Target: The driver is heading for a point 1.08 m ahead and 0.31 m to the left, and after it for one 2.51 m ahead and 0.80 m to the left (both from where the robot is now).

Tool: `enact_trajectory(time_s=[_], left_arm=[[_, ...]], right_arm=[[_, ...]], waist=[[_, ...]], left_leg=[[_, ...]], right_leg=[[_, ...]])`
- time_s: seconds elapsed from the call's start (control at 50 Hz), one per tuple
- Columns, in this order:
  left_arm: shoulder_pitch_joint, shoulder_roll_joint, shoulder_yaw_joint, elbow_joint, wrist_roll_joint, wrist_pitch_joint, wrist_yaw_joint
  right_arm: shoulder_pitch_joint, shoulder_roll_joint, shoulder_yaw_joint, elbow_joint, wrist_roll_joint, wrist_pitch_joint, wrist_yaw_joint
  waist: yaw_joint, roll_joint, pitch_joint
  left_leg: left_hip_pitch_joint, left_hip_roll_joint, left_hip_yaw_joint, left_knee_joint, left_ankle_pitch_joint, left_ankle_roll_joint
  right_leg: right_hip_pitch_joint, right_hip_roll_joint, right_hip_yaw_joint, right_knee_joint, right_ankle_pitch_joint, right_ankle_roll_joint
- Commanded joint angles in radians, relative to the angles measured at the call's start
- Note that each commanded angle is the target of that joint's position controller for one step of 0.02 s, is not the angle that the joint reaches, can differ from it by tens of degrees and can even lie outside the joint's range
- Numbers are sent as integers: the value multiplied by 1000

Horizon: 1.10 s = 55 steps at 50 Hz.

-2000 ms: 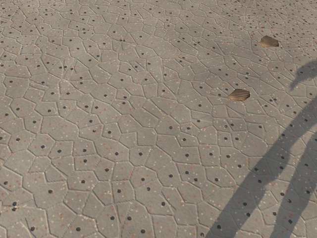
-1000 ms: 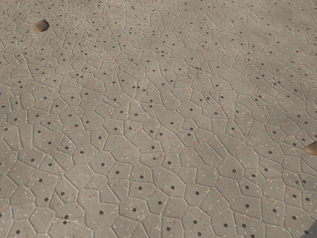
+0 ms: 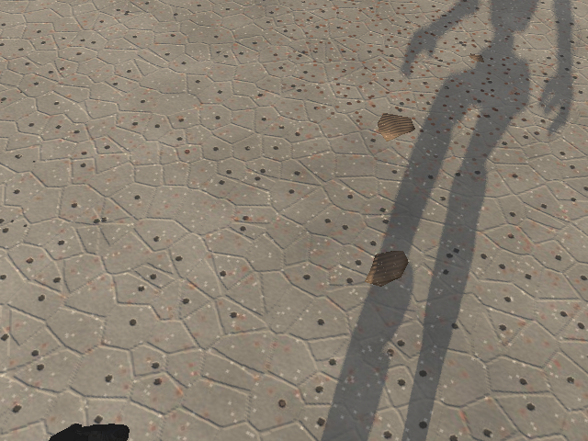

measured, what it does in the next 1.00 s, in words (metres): walks ahead, turning left: right foot, then left foot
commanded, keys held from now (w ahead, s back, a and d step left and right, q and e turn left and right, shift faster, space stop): w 0.08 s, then w+q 0.92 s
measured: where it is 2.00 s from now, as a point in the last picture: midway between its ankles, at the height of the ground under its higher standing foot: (141, 252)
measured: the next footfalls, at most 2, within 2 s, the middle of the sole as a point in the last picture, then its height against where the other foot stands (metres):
right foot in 0.08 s outside the picture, level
left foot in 0.62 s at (231, 427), level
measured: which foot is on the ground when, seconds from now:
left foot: down 0.00-0.08, up 0.10-0.60, down 0.62-1.00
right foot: up 0.00-0.06, down 0.08-0.60, up 0.62-1.00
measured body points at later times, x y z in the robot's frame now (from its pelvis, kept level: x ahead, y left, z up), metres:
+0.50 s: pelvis +0.28 -0.04 +0.00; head +0.31 -0.04 +0.45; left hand +0.29 +0.24 -0.13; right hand +0.49 -0.27 -0.10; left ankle +0.46 +0.12 -0.69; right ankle +0.16 -0.14 -0.74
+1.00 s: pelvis +0.57 +0.02 +0.00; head +0.60 +0.05 +0.45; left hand +0.69 +0.33 -0.08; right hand +0.75 -0.22 -0.10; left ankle +0.48 +0.08 -0.74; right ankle +0.80 -0.06 -0.70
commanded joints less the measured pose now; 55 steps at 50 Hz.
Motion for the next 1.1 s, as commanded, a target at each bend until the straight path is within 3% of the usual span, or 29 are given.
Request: enact_trajectory(time_s=[0.02,0.04,0.08,0.1,0.12,0.14,0.16,0.18,0.2,0.24,0.28,0.34,0.4,0.48,0.56,0.6,0.62,0.64,0.66,0.68,0.7,0.72,0.76,0.8,0.9,1.0,1.06,1.08,1.1], left_arm=[[-153,52,5,-117,-1,-30,-14],[-108,75,17,-110,2,-32,-13],[172,163,67,-27,4,-28,4],[335,245,88,-2,17,-18,25],[349,295,83,4,19,-24,30],[328,199,58,6,22,-36,28],[283,168,45,24,18,-43,29],[219,136,36,30,16,-49,29],[168,101,26,29,21,-54,26],[122,73,25,37,33,-72,26],[109,77,29,60,35,-92,27],[121,85,33,91,40,-102,37],[128,107,34,107,35,-101,49],[209,145,45,152,19,-77,60],[204,196,59,154,13,-36,78],[180,211,59,143,9,-21,88],[184,184,46,129,17,-29,91],[310,25,-4,82,48,-54,67],[213,108,4,75,21,-97,48],[107,154,17,35,-17,-118,37],[79,138,8,22,-11,-130,40],[73,134,11,28,13,-130,46],[112,140,19,36,30,-108,48],[120,115,13,40,41,-86,52],[-68,59,-14,-4,38,-80,50],[-134,112,8,-28,17,-99,34],[-8,149,35,3,13,-115,35],[106,185,51,16,28,-121,42],[233,265,70,28,49,-118,50]], right_arm=[[-6,-209,-56,-20,26,-3,4],[-13,-221,-58,-11,30,1,3],[-8,-201,-45,-3,27,3,-6],[7,-128,-15,-40,0,-7,-5],[79,-38,19,-52,0,-29,5],[-33,-146,-13,-53,36,-42,8],[-107,-164,-20,-80,51,-47,10],[-130,-149,-18,-76,33,-47,3],[-123,-142,-22,-67,18,-38,3],[-57,-103,-19,-39,25,-8,12],[-64,-76,-16,-36,25,14,10],[-136,-63,-13,-63,16,14,9],[-239,-41,0,-91,12,4,31],[-368,-26,13,-156,14,0,63],[-342,-76,-11,-197,12,10,84],[-126,-153,-53,-161,14,19,72],[24,-219,-82,-134,16,30,52],[-2,-312,-95,-139,20,22,47],[32,-227,-71,-165,14,11,47],[-6,-186,-59,-162,2,3,46],[-71,-169,-54,-168,6,-2,45],[-133,-147,-47,-179,6,-3,44],[-186,-123,-37,-198,-9,-5,37],[-186,-135,-39,-188,-1,-7,27],[-132,-174,-50,-155,10,10,1],[-74,-166,-51,-125,18,24,-1],[-103,-139,-46,-133,13,30,-3],[-103,-87,-27,-143,7,27,1],[-10,-18,-5,-163,12,22,2]], waist=[[24,166,103],[64,179,68],[216,148,-119],[268,-2,-274],[204,-217,-434],[253,-111,-353],[229,-107,-197],[189,-45,-128],[152,-58,-74],[101,-87,-55],[80,-51,-8],[91,-24,42],[127,-8,71],[177,21,111],[123,-34,24],[-5,-44,-104],[-79,34,-194],[57,308,-279],[-18,193,-408],[-29,136,-262],[18,33,-161],[61,-8,-95],[114,31,-67],[127,41,-45],[57,96,-10],[37,134,-21],[117,169,-48],[172,130,-141],[170,-82,-292]], left_leg=[[-50,239,-116,-79,402,185],[-34,240,-98,-10,616,175],[-147,178,0,341,879,118],[-473,112,1,695,485,66],[-711,-52,-150,978,-251,33],[-797,-18,-265,1065,-221,43],[-839,22,-240,1049,-133,59],[-804,62,-227,990,-44,61],[-766,84,-229,943,21,55],[-675,99,-240,926,106,48],[-691,90,-250,895,147,30],[-748,68,-268,749,291,19],[-704,45,-198,526,452,37],[-763,29,-147,377,439,76],[-655,-65,-47,358,247,142],[-344,-139,-30,322,214,201],[-44,-69,-181,277,236,251],[317,202,-751,213,81,452],[387,257,-990,70,-21,484],[292,233,-848,34,33,420],[139,193,-733,30,134,387],[7,157,-645,21,257,367],[-139,113,-563,-18,387,364],[-233,92,-494,-36,465,363],[-354,-6,-380,-17,346,278],[-245,42,-519,82,196,243],[-230,32,-563,207,220,203],[-290,-19,-509,390,205,166],[-554,-144,-371,720,-64,92]], right_leg=[[60,40,-71,-126,-74,-56],[152,68,-91,-161,-94,-83],[595,119,-104,-228,-2,-145],[976,-112,207,-207,-45,-227],[1111,-345,683,-350,-212,-363],[1024,-326,632,-405,-228,-324],[883,-292,456,-415,-138,-282],[752,-247,351,-434,-69,-252],[652,-207,265,-468,-11,-239],[547,-179,167,-538,55,-233],[491,-178,77,-580,156,-233],[494,-160,-27,-603,235,-214],[505,-139,-116,-628,235,-183],[668,-195,-154,-597,315,-171],[798,-213,-204,-383,826,-133],[718,-182,-225,-58,937,-103],[504,-135,-226,227,671,-67],[26,89,-146,616,-382,0],[-85,113,86,720,-472,-15],[-153,58,106,687,-379,-37],[-134,15,96,591,-298,-47],[-86,-14,85,501,-264,-38],[19,-40,86,423,-227,-12],[44,-44,56,329,-199,28],[144,22,19,-64,136,71],[196,57,66,-224,132,43],[360,55,48,-288,45,-18],[557,-34,118,-281,14,-69],[905,-264,447,-313,-123,-194]])
Keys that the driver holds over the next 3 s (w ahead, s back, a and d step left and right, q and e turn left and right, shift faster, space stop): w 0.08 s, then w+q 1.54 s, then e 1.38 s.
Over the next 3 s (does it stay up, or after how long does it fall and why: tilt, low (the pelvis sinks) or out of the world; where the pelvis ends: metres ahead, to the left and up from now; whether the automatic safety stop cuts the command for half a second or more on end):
stays up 1.02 0.35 -0.01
